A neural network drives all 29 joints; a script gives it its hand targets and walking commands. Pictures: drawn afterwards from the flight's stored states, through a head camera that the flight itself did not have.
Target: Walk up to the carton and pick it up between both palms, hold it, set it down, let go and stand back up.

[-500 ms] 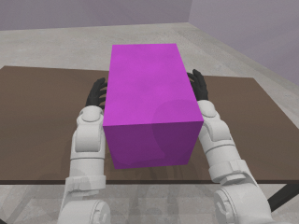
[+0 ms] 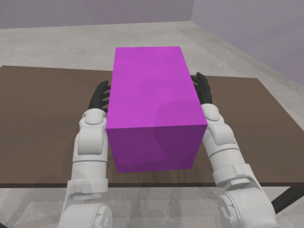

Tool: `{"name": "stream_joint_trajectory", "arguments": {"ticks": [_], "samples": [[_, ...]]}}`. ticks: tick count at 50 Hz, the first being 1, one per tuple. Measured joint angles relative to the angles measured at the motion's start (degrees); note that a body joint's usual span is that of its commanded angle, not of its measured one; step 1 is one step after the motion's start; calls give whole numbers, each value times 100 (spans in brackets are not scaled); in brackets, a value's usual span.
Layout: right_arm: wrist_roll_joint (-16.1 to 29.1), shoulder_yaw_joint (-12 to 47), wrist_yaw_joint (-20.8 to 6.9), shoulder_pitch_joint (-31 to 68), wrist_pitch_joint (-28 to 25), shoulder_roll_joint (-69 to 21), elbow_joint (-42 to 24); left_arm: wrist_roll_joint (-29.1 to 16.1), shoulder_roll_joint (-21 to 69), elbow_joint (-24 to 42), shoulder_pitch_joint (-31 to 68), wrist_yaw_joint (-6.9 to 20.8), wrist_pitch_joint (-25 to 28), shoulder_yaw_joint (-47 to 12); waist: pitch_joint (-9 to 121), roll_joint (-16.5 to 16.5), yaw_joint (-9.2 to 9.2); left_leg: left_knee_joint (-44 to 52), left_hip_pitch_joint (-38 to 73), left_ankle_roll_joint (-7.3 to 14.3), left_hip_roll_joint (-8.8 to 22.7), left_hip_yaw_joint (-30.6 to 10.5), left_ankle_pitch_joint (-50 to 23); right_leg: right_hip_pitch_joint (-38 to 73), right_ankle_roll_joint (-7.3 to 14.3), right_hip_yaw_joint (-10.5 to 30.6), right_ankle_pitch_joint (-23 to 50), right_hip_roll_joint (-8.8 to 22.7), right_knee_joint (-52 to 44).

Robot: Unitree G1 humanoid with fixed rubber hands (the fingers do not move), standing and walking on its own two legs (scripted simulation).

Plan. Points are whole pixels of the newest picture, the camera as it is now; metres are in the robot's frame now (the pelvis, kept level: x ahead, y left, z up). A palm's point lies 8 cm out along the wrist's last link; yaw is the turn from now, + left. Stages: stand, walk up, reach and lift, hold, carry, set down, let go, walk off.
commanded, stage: hold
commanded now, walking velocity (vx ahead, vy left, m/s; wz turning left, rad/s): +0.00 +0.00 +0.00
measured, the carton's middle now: (151, 104) +0.37 +0.00 +0.17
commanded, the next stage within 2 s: none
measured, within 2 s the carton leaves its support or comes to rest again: neither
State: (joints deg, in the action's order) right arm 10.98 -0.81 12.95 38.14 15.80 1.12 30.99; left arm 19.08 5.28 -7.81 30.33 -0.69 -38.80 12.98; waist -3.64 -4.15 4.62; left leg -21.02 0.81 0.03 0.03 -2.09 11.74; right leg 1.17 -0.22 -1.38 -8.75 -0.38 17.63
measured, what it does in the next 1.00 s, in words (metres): stands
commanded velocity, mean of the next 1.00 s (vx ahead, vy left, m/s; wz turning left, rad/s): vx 0.00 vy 0.00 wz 0.00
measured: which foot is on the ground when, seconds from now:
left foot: down 0.00-1.00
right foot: down 0.00-1.00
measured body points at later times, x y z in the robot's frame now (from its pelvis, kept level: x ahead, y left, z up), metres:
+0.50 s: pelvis +0.00 +0.00 +0.00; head -0.05 +0.03 +0.45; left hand +0.36 +0.13 +0.17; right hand +0.37 -0.14 +0.18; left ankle +0.01 +0.12 -0.75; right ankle +0.02 -0.12 -0.75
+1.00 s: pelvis +0.00 +0.00 +0.00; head -0.04 +0.03 +0.45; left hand +0.37 +0.13 +0.16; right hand +0.37 -0.14 +0.19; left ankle +0.01 +0.12 -0.75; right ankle +0.02 -0.12 -0.75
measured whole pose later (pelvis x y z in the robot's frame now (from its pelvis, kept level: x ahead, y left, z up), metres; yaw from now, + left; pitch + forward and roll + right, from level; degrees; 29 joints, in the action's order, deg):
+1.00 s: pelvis +0.00 +0.00 +0.00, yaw +0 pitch -10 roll -1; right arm 11.8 0.1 13.1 37.8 15.9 1.5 30.0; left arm 18.9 5.0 -6.8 29.2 -1.0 -38.8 12.0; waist -3.3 -4.0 4.9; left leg -21.0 0.7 -0.2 0.3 -2.2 11.8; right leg 1.2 -0.1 -1.5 -8.7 -0.6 17.3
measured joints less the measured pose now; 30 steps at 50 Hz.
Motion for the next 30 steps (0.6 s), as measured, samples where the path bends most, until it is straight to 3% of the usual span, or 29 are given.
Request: {"name": "stream_joint_trajectory", "arguments": {"ticks": [15,30], "samples": [[104,186,65,-159,30,61,-328,-21,0,352,-203,-44,-54,-125,-4,55,70,-30,41,-5,11,-13,39,78,-6,-13,-3,-11,-43],[-18,20,15,-12,11,-2,-61,9,-23,61,-1,17,-46,-26,-46,34,-4,-5,0,1,-9,-8,-19,6,-4,-9,16,9,4]]}}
